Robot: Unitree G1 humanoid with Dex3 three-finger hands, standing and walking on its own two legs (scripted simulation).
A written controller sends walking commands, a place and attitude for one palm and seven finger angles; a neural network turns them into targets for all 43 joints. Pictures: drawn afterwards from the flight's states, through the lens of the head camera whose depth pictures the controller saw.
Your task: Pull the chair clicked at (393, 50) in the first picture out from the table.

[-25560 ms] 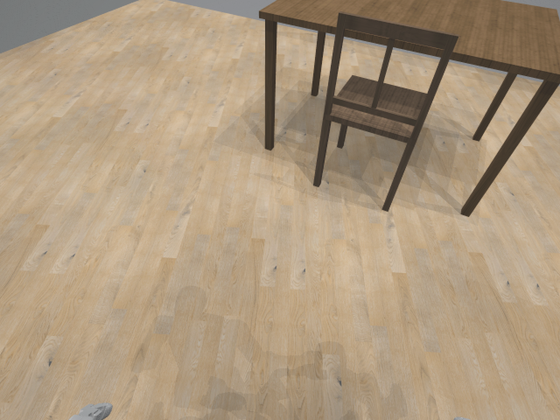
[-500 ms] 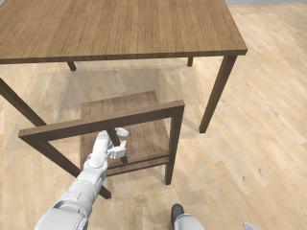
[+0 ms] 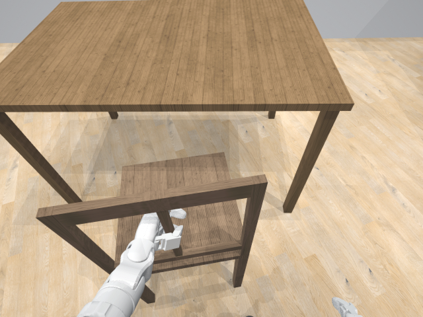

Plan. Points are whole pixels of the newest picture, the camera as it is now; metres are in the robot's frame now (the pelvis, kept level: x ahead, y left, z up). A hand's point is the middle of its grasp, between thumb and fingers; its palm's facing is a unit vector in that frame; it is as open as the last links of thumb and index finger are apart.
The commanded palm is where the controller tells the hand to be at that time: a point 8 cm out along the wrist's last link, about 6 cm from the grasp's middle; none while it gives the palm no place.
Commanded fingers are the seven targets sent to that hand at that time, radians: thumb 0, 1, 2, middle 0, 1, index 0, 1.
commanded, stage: stop walking, hand still on the chair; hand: left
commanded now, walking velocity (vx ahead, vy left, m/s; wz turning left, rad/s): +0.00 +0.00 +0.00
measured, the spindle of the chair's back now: (171, 234) +0.31 +0.11 -0.11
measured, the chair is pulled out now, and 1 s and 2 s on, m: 0.24 0.24 0.24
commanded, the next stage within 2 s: open the thumb and straighten the fingers in 0.46 s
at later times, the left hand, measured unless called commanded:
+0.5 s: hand (175, 236) +0.29 +0.10 -0.06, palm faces -0.14 -0.98 -0.15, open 5.6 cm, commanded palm +0.28 +0.15 -0.04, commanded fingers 0.00 0.90 0.90 -0.50 -1.45 -0.50 -1.45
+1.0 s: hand (168, 233) +0.30 +0.11 -0.06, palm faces -0.14 -0.98 -0.15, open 13.2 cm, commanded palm +0.28 +0.16 -0.04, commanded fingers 0.00 -0.55 0.20 -0.17 -0.51 -0.17 -0.51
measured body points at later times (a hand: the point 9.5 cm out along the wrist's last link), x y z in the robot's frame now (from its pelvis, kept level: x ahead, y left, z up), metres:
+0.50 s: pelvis +0.02 +0.01 +0.00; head +0.05 +0.01 +0.45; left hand +0.29 +0.15 -0.05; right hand +0.14 -0.23 -0.12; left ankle -0.10 +0.14 -0.73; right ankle +0.09 -0.11 -0.73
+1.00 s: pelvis -0.02 +0.01 -0.03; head +0.02 +0.00 +0.42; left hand +0.30 +0.16 -0.05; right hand +0.11 -0.24 -0.14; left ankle -0.10 +0.14 -0.73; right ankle +0.09 -0.11 -0.73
